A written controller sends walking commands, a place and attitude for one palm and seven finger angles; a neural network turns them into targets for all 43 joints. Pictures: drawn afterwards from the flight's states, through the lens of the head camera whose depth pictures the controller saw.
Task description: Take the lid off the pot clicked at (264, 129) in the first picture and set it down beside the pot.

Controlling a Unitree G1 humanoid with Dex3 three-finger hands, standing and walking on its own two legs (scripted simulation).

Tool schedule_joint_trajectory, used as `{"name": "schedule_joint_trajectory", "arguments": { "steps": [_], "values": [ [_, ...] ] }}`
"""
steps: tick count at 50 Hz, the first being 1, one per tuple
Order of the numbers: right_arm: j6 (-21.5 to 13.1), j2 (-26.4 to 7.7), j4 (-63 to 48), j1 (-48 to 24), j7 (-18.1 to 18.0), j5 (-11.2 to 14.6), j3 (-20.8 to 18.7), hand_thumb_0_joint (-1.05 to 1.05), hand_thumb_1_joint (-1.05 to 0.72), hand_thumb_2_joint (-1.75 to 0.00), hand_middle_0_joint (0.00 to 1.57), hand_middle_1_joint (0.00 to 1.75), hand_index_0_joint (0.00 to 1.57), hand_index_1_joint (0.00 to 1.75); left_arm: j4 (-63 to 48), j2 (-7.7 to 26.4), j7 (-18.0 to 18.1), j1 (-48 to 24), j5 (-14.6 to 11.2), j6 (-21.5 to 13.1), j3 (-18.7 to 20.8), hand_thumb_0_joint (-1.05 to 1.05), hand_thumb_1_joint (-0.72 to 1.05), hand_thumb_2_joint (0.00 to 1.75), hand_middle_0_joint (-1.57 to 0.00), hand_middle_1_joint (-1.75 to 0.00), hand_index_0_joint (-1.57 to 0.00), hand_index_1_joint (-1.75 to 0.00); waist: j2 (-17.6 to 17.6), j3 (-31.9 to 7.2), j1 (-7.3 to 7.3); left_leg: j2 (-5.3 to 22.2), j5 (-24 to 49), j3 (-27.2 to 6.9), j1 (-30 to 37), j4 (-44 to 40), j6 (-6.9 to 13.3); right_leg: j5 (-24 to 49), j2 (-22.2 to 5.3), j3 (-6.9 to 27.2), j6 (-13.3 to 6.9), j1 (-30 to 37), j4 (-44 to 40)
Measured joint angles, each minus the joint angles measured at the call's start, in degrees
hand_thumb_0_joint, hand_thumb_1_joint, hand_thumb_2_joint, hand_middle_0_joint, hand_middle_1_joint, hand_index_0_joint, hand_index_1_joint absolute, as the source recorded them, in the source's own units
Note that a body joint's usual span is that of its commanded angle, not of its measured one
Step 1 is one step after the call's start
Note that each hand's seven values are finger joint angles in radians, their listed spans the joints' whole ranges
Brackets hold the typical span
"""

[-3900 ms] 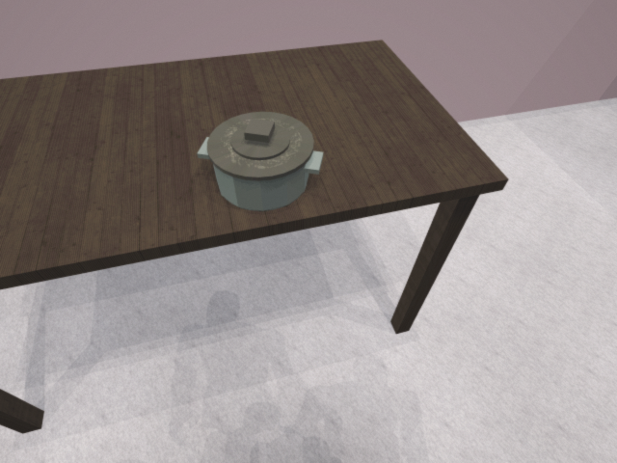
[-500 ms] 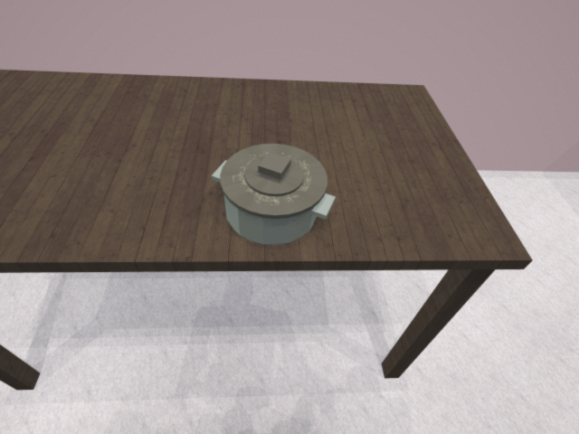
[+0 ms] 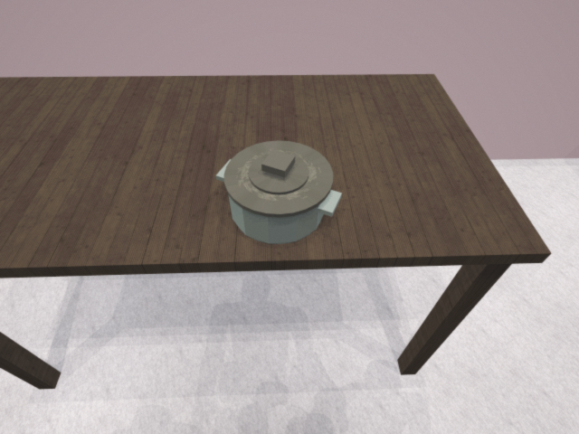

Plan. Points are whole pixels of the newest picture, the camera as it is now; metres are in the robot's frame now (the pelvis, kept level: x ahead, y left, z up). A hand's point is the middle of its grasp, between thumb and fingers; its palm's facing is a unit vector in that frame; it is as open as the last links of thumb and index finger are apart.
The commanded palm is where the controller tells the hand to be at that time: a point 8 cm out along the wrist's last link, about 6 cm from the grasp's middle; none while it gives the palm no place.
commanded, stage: look again from close up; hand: left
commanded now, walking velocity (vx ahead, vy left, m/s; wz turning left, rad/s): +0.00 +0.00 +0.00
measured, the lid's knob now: (278, 163) +0.52 +0.05 +0.09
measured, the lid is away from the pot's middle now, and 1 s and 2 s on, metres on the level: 0.00 0.00 0.00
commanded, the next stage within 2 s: lift the closed hand beside the body in 0.80 s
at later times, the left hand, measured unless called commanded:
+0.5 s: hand out of the picture +0.03 +0.14 -0.18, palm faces +0.02 -0.98 -0.18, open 7.3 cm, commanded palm none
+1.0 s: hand out of the picture +0.09 +0.15 -0.13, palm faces +0.15 -0.96 -0.24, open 7.1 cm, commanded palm +0.11 +0.19 -0.05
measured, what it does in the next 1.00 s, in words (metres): stands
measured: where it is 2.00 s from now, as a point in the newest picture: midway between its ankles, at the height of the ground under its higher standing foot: outside the picture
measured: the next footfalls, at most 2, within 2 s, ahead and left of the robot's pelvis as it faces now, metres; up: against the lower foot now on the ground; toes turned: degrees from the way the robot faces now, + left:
none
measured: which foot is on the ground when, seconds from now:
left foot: down 0.00-1.00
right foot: down 0.00-1.00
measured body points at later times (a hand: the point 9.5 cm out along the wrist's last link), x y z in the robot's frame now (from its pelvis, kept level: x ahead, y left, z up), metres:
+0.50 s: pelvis +0.02 -0.03 +0.00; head +0.03 -0.02 +0.45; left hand +0.03 +0.19 -0.16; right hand +0.06 -0.26 -0.15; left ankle +0.01 +0.05 -0.73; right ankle -0.03 -0.14 -0.73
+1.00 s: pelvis +0.02 -0.04 +0.01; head +0.05 -0.03 +0.46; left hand +0.08 +0.20 -0.11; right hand +0.06 -0.27 -0.14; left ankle +0.01 +0.05 -0.73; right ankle -0.03 -0.15 -0.73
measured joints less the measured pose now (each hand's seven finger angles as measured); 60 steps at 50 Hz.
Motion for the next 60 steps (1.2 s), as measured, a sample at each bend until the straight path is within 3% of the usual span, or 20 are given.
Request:
{"name": "schedule_joint_trajectory", "arguments": {
  "steps": [5,25,46,49,52,55,60],
  "values": [
    [-0.81,-1.24,-0.46,-1.53,-0.25,0.17,-0.12,0.02,-0.93,-0.9,0.2,0.3,0.2,0.3,-0.19,0.17,0.24,0.65,-0.26,-0.36,0.1,0.01,0.91,0.9,-0.2,-0.3,-0.2,-0.3,0.33,-0.29,0.39,0.46,-1.02,-0.02,1.01,0.6,-0.6,-0.54,0.41,0.05,0.9,1.21,-0.04],
    [-1.15,-0.13,0.43,-5.43,-0.6,0.32,0.1,0.0,-0.92,-0.9,0.2,0.3,0.2,0.3,-2.8,1.94,0.21,-3.38,-0.57,-0.24,0.39,0.01,0.92,0.9,-0.2,-0.3,-0.2,-0.3,-2.68,0.89,0.65,2.53,-1.97,-0.66,3.33,-0.14,-2.99,-1.02,2.57,-0.36,-1.15,3.78,-1.65],
    [-0.8,0.72,3.06,-4.08,-0.77,0.16,0.2,0.01,-0.92,-0.9,0.2,0.3,0.2,0.3,-1.84,2.13,0.21,-3.7,-0.95,-0.2,0.06,0.01,0.91,0.9,-0.2,-0.3,-0.2,-0.3,-3.23,2.96,0.39,2.75,-0.73,-0.87,5.11,-2.92,-3.63,-0.03,2.87,-0.49,-1.77,5.3,-3.88],
    [-5.84,-0.18,-2.29,-1.4,-0.09,1.83,0.5,0.01,-0.93,-0.9,0.2,0.3,0.2,0.3,-23.79,3.57,3.73,2.49,-5.85,3.22,0.21,0.02,0.94,0.89,-0.22,-0.31,-0.22,-0.32,-3.15,3.58,0.26,2.09,0.21,-1.69,5.28,-3.95,-3.74,-0.13,2.26,-1.33,-1.86,5.35,-3.87],
    [-9.69,-2.12,-6.24,-1.88,1.37,1.72,-0.31,0.01,-0.92,-0.9,0.2,0.3,0.2,0.3,-38.6,3.65,6.32,4.78,-4.53,2.16,0.78,0.03,0.94,0.89,-0.26,-0.36,-0.26,-0.37,-1.64,3.01,-0.84,1.62,1.76,-2.68,5.74,-5.74,-3.69,0.99,1.91,-2.34,-1.7,6.21,-5.71],
    [-8.05,-3.5,-10.55,-5.47,2.99,1.25,-1.9,0.01,-0.92,-0.9,0.2,0.3,0.2,0.3,-42.55,2.39,5.39,3.28,-2.58,0.79,2.73,0.02,0.94,0.89,-0.34,-0.45,-0.34,-0.45,-0.17,1.93,-1.74,1.84,2.78,-3.02,4.31,-5.98,-3.66,2.16,2.14,-2.72,-1.77,5.0,-6.37],
    [-4.84,-4.21,-19.39,-9.98,2.55,1.21,-2.64,0.01,-0.91,-0.9,0.2,0.3,0.2,0.3,-52.01,2.46,2.89,7.81,-2.8,-1.02,4.06,0.01,0.92,0.89,-0.51,-0.64,-0.51,-0.64,0.48,0.78,-0.92,3.07,3.46,-2.43,3.58,-6.11,-4.16,3.68,3.33,-2.07,-2.27,4.33,-7.33]
  ]
}}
